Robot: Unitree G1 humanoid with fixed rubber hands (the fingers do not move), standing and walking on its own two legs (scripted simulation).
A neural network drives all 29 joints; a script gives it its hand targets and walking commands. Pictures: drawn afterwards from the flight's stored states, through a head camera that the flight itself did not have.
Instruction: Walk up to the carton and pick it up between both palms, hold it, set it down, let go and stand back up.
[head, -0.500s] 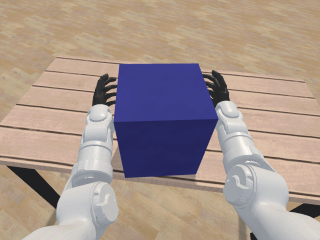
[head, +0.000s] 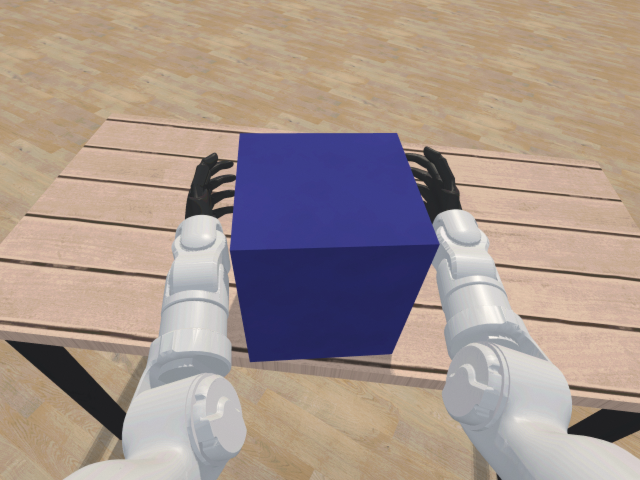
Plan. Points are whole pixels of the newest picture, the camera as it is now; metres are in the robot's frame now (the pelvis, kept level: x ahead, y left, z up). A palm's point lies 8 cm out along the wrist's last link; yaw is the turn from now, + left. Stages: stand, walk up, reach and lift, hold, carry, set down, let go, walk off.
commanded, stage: set down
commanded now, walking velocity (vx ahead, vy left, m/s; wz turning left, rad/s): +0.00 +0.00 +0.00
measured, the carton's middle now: (321, 251) +0.40 +0.02 +0.06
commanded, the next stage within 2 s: none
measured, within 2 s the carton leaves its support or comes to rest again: neither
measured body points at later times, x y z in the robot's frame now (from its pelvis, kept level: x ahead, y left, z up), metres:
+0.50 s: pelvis +0.00 +0.00 +0.00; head +0.01 +0.02 +0.45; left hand +0.40 +0.18 +0.12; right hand +0.43 -0.13 +0.13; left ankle -0.01 +0.13 -0.75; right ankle -0.01 -0.10 -0.75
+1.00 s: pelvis -0.01 +0.00 -0.01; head +0.04 +0.00 +0.44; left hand +0.43 +0.18 +0.10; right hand +0.47 -0.14 +0.11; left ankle -0.01 +0.13 -0.75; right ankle -0.01 -0.10 -0.75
